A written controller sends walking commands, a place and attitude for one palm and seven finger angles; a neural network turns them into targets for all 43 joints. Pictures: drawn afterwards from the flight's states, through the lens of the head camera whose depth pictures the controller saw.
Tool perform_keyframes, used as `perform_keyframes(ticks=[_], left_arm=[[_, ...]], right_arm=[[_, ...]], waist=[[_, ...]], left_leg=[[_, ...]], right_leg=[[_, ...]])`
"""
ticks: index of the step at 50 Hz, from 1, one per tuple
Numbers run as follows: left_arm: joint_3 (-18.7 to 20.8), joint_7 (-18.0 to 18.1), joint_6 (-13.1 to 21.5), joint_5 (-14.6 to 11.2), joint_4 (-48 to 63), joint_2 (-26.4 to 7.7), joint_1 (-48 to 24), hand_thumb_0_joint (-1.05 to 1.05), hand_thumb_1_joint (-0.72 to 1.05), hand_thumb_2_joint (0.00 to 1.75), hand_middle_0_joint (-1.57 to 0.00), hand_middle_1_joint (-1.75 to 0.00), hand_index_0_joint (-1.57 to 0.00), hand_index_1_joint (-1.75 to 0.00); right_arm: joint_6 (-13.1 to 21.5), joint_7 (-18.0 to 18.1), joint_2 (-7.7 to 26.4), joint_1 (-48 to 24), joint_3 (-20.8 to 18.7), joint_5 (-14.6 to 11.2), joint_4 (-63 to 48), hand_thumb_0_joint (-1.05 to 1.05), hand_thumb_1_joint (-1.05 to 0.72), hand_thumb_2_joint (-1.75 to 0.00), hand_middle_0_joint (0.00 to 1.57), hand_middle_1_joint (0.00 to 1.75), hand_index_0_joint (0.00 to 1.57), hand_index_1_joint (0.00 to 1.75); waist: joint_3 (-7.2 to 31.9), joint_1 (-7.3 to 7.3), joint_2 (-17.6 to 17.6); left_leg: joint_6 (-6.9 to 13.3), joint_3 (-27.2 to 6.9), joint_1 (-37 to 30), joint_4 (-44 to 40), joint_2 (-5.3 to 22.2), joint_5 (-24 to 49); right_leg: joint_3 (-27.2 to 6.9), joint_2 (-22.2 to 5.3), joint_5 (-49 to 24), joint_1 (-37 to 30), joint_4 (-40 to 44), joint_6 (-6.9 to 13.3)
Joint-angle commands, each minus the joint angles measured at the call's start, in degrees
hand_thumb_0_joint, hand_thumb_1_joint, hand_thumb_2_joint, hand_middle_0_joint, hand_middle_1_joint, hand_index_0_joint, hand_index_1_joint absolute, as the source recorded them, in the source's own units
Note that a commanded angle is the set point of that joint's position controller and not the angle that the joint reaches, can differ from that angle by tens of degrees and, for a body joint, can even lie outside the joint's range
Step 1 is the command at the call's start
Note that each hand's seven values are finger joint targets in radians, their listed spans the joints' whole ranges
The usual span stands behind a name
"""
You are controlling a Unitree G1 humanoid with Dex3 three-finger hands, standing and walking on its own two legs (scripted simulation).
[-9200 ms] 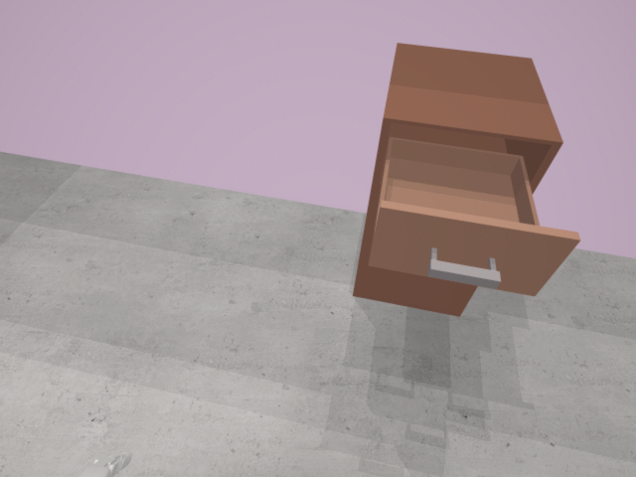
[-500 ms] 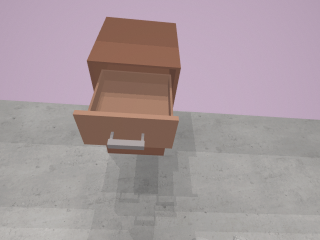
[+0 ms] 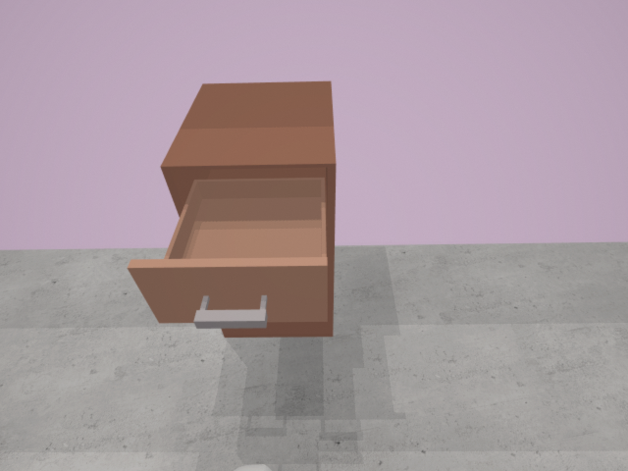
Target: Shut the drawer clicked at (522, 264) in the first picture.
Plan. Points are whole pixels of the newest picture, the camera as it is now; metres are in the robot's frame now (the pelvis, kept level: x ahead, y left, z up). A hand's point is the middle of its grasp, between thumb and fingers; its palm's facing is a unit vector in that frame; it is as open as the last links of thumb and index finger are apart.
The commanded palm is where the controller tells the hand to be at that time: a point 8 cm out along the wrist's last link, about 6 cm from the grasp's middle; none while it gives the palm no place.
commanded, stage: take the last steps up to it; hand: left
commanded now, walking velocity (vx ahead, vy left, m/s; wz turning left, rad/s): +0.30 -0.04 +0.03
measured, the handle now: (233, 309) +0.43 +0.18 -0.12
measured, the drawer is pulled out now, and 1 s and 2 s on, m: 0.29 0.29 0.29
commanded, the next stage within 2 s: come to a stop and stand still in 0.46 s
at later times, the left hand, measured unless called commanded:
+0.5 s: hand out of the picture +0.16 +0.21 -0.19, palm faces +0.06 -0.98 -0.17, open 7.4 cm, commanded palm none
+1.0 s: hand (215, 401) +0.28 +0.19 -0.18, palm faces +0.01 -0.97 -0.23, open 7.3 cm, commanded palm none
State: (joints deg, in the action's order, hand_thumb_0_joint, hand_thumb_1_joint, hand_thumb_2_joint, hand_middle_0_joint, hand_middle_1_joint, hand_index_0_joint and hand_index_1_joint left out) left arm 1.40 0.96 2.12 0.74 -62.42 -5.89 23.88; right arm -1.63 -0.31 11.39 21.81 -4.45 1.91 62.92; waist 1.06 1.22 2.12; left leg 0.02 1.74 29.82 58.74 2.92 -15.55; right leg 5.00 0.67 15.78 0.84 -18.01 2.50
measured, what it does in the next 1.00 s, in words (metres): walks ahead: left foot, then right foot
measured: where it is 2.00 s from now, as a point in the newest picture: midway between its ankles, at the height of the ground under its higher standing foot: outside the picture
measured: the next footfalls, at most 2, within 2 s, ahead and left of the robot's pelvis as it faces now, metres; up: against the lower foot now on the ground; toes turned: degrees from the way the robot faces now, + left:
left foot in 0.28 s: +0.20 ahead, +0.14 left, +0.00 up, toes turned +7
right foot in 0.68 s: +0.30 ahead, -0.10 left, +0.00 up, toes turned -7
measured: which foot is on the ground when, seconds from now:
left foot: up 0.00-0.26, down 0.28-0.70, up 0.72-1.00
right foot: down 0.00-0.28, up 0.30-0.66, down 0.68-1.00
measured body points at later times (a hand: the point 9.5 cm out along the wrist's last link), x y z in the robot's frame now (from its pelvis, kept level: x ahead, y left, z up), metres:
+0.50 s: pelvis +0.16 +0.04 -0.01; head +0.17 +0.05 +0.44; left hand +0.16 +0.27 -0.17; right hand +0.23 -0.19 -0.14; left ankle +0.16 +0.14 -0.75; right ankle +0.15 -0.08 -0.67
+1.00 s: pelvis +0.19 +0.01 -0.01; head +0.21 +0.00 +0.44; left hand +0.28 +0.24 -0.16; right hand +0.19 -0.20 -0.18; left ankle +0.18 +0.13 -0.73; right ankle +0.26 -0.10 -0.75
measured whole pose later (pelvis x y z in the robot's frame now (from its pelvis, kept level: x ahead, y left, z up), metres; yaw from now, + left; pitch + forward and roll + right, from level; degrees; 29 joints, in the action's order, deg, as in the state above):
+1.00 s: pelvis +0.19 +0.01 -0.01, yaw -1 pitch -2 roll +1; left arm 2.5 2.6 -0.9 1.7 -59.2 -8.3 7.3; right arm -1.9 1.5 7.3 15.5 -2.9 0.1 61.6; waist -4.3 1.0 0.5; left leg -2.6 4.2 14.0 37.1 1.1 -22.7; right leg 5.6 -3.7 10.0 18.8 -30.5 1.4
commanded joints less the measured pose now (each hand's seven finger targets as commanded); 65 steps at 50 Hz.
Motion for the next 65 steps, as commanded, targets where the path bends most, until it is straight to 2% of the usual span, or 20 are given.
perform_keyframes(ticks=[1, 9, 12, 13, 14, 15, 18, 22, 31, 33, 34, 35, 38, 45, 49, 50, 52, 58, 62, 65], left_arm=[[1.13, 0.78, 2.17, 0.33, 0.64, -6.79, 3.4, 0.0, 0.9, 0.9, -0.2, -0.3, -0.2, -0.3], [1.32, 1.13, 1.92, 0.87, -3.38, -7.31, 8.51, 0.0, 0.9, 0.9, -0.2, -0.3, -0.2, -0.3], [1.51, 1.01, 1.84, 0.25, -3.41, -7.31, 6.45, 0.0, 0.9, 0.9, -0.2, -0.3, -0.2, -0.3], [1.36, 0.77, 1.85, -0.35, -2.88, -5.35, 8.4, 0.0, 0.9, 0.9, -0.2, -0.3, -0.2, -0.3], [0.56, 0.4, 1.94, -0.9, -1.53, -2.75, 9.3, 0.0, 0.9, 0.9, -0.2, -0.3, -0.2, -0.3], [0.91, 0.73, 1.28, -0.42, -0.35, -5.19, 6.45, 0.0, 0.9, 0.9, -0.2, -0.3, -0.2, -0.3], [1.79, -0.1, 0.36, 0.69, -0.29, -3.98, 0.25, 0.0, 0.9, 0.9, -0.2, -0.3, -0.2, -0.3], [1.8, -0.52, -1.33, 0.96, 0.05, -1.78, 3.27, 0.0, 0.9, 0.9, -0.2, -0.3, -0.2, -0.3], [1.07, 0.34, -0.84, 0.93, 2.7, -2.93, -2.37, 0.0, 0.9, 0.9, -0.2, -0.3, -0.2, -0.3], [1.5, 0.91, 0.34, 1.08, 0.74, -7.05, 2.49, 0.0, 0.9, 0.9, -0.2, -0.3, -0.2, -0.3], [1.73, 1.38, 0.94, 1.03, 0.62, -10.59, 1.25, 0.0, 0.9, 0.9, -0.2, -0.3, -0.2, -0.3], [1.73, 1.28, 0.84, 0.57, 1.2, -12.91, -1.12, 0.0, 0.9, 0.9, -0.2, -0.3, -0.2, -0.3], [1.71, 1.98, -0.4, 0.78, 2.95, -12.25, -8.77, 0.0, 0.9, 0.9, -0.2, -0.3, -0.2, -0.3], [3.2, 2.53, -2.26, 1.14, 4.04, -13.02, -12.05, 0.0, 0.9, 0.9, -0.2, -0.3, -0.2, -0.3], [3.48, 2.45, -3.26, 1.03, 5.19, -12.09, -14.39, 0.0, 0.9, 0.9, -0.2, -0.3, -0.2, -0.3], [3.01, 2.3, -3.58, 0.73, 5.27, -10.67, -14.42, 0.0, 0.9, 0.9, -0.2, -0.3, -0.2, -0.3], [2.32, 2.01, -4.21, 0.04, 5.74, -5.41, -12.83, 0.0, 0.9, 0.9, -0.2, -0.3, -0.2, -0.3], [1.79, 1.36, -4.38, 1.08, 1.01, -5.0, -3.51, 0.0, 0.9, 0.9, -0.2, -0.3, -0.2, -0.3], [0.3, 1.26, -3.02, 0.88, 1.09, -3.16, -3.81, 0.0, 0.9, 0.9, -0.2, -0.3, -0.2, -0.3], [-0.75, 1.81, -1.57, 0.4, -2.04, -3.36, 1.35, 0.0, 0.9, 0.9, -0.2, -0.3, -0.2, -0.3]], right_arm=[[2.04, -0.48, 1.36, -7.15, -0.02, -0.23, -5.57, 0.0, -0.9, -0.9, 0.2, 0.3, 0.2, 0.3], [4.06, -0.69, -1.97, -14.96, 1.19, -0.72, -7.47, 0.0, -0.9, -0.9, 0.2, 0.3, 0.2, 0.3], [5.17, 0.7, 0.6, 0.05, 0.49, -0.24, -2.49, 0.0, -0.9, -0.9, 0.2, 0.3, 0.2, 0.3], [5.6, 1.43, 5.98, 6.96, -0.63, 0.26, -1.15, 0.0, -0.9, -0.9, 0.2, 0.3, 0.2, 0.3], [5.62, 1.95, 10.86, 11.05, -1.5, -0.1, -0.37, 0.0, -0.9, -0.9, 0.2, 0.3, 0.2, 0.3], [4.9, 2.12, 11.75, 9.86, -1.4, -1.08, -0.79, 0.0, -0.9, -0.9, 0.2, 0.3, 0.2, 0.3], [5.54, 2.19, 3.26, -2.43, 0.39, -0.67, -3.12, 0.0, -0.9, -0.9, 0.2, 0.3, 0.2, 0.3], [6.44, 1.99, 0.9, -4.69, 0.94, -0.63, -3.79, 0.0, -0.9, -0.9, 0.2, 0.3, 0.2, 0.3], [4.85, 2.05, 3.27, -5.67, 1.57, -0.24, -2.96, 0.0, -0.9, -0.9, 0.2, 0.3, 0.2, 0.3], [4.3, 2.25, 1.95, -4.16, 1.81, -1.03, -2.27, 0.0, -0.9, -0.9, 0.2, 0.3, 0.2, 0.3], [3.78, 2.36, -0.61, -1.51, 2.09, -1.81, -2.11, 0.0, -0.9, -0.9, 0.2, 0.3, 0.2, 0.3], [2.56, 2.4, -1.04, 1.12, 2.13, -2.47, -1.76, 0.0, -0.9, -0.9, 0.2, 0.3, 0.2, 0.3], [0.59, 2.65, -1.7, 0.23, 1.85, -2.69, -0.91, 0.0, -0.9, -0.9, 0.2, 0.3, 0.2, 0.3], [-0.65, 1.92, -1.96, 0.44, 1.24, -2.03, -1.18, 0.0, -0.9, -0.9, 0.2, 0.3, 0.2, 0.3], [-0.25, 1.61, -2.68, 5.29, 1.37, -1.76, -0.29, 0.0, -0.9, -0.9, 0.2, 0.3, 0.2, 0.3], [0.22, 1.63, -2.49, 5.6, 1.56, -1.76, 0.05, 0.0, -0.9, -0.9, 0.2, 0.3, 0.2, 0.3], [1.41, 2.06, 1.25, 2.21, 1.59, -0.78, -2.2, 0.0, -0.9, -0.9, 0.2, 0.3, 0.2, 0.3], [2.11, 2.0, 1.73, -8.29, 2.54, -0.61, -3.09, 0.0, -0.9, -0.9, 0.2, 0.3, 0.2, 0.3], [1.72, 2.3, 2.19, -1.25, 1.86, -0.37, -0.04, 0.0, -0.9, -0.9, 0.2, 0.3, 0.2, 0.3], [1.54, 2.35, -0.02, 0.98, 2.19, -1.46, 1.69, 0.0, -0.9, -0.9, 0.2, 0.3, 0.2, 0.3]], waist=[[-11.97, -1.22, -8.12], [-8.99, -3.52, -10.8], [-0.74, 3.14, -7.94], [6.88, 5.27, 0.89], [11.55, 4.99, 12.21], [9.68, 4.78, 5.69], [-6.53, 0.88, 3.59], [-5.05, -3.05, 3.92], [-2.93, -3.61, 4.56], [2.09, -4.9, -3.16], [5.53, -2.5, -10.24], [5.21, -0.78, -9.18], [1.65, 0.16, -14.31], [2.27, -0.78, -9.53], [2.16, 0.93, -9.9], [0.33, 0.74, -6.36], [-4.94, -1.13, 10.15], [-9.85, -4.99, 5.98], [-9.33, -1.26, 1.77], [-7.48, -0.71, -3.0]], left_leg=[[-0.79, 0.18, 9.98, 1.2, 2.7, 4.03], [1.46, 5.66, -0.36, -18.91, -0.79, 0.28], [3.07, 5.89, -23.66, -29.7, -3.16, 8.12], [6.84, -7.62, -37.67, -30.34, 8.18, 14.53], [12.98, -26.0, -45.93, -35.93, 22.49, 26.38], [15.34, -27.17, -40.9, -38.83, 24.95, 24.3], [11.32, -14.39, -19.46, -45.23, 17.57, 11.23], [9.54, -2.83, -14.12, -46.17, 13.23, 18.96], [7.49, 0.43, -17.12, -34.84, 11.29, 35.96], [2.06, 1.73, -17.99, -24.7, 5.79, 26.9], [-0.74, 2.18, -14.21, -20.18, 1.57, 8.18], [-2.13, 1.07, -14.47, -17.47, -0.55, -14.15], [-2.64, 0.38, -15.24, -13.09, 0.49, -17.41], [-3.03, 1.01, -14.65, -14.12, -1.18, -12.41], [-2.18, 2.3, -23.34, -29.99, -1.15, 0.16], [-1.67, 1.46, -25.74, -35.21, -0.2, 3.11], [3.14, -12.53, -12.25, -47.56, 11.3, 0.0], [7.34, -10.13, -1.22, -52.12, 10.3, -16.54], [8.71, -11.44, -12.94, -47.21, 10.74, -13.81], [4.98, -7.3, -15.06, -37.59, 5.08, -4.25]], right_leg=[[-9.59, -14.79, -4.02, 5.02, 11.62, 6.2], [-6.61, -13.64, -29.97, 0.41, 2.15, 6.11], [-3.45, -10.1, -38.68, 5.57, -18.39, 3.4], [-1.23, -5.66, -21.27, 15.99, -32.06, 0.82], [-0.5, 0.1, 14.9, 28.51, -48.18, -0.8], [-5.44, -1.55, 17.32, 29.54, -54.94, 0.37], [-5.92, -6.81, 5.98, 31.22, -55.03, -0.65], [-3.68, -6.82, 1.13, 26.53, -47.14, -2.07], [0.23, -4.12, -6.89, 13.13, -16.95, -2.4], [-3.69, -6.97, -32.77, 2.9, -5.87, -2.48], [-13.88, -15.56, -60.77, -1.81, -8.62, 1.87], [-14.62, -22.3, -73.41, 0.31, -7.42, 7.28], [-12.04, -21.04, -64.91, 8.16, -5.88, 10.11], [-10.63, -19.82, -42.29, 9.57, -4.49, 9.66], [-10.47, -16.64, -15.13, 17.75, -5.42, 5.23], [-8.95, -13.27, -5.78, 21.33, -7.34, 3.26], [-2.78, -3.24, 6.0, 19.98, -18.42, -1.9], [-5.31, -2.47, 6.13, 14.88, -35.14, -2.55], [-2.28, -2.84, 9.4, 16.13, -16.22, -2.21], [-6.41, -4.24, -3.39, 8.63, 2.6, -1.08]])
